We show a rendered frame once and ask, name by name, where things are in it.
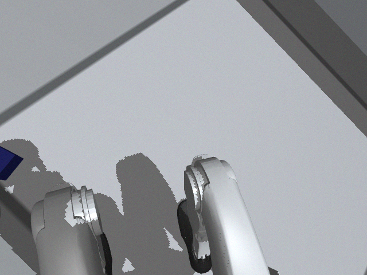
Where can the right robot foot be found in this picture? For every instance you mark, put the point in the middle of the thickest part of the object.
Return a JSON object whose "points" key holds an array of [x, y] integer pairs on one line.
{"points": [[198, 265]]}

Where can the left robot foot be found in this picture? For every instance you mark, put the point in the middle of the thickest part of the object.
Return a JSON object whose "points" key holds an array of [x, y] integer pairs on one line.
{"points": [[107, 254]]}

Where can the small box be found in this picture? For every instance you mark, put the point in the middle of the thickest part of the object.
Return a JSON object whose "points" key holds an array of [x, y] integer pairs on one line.
{"points": [[8, 163]]}

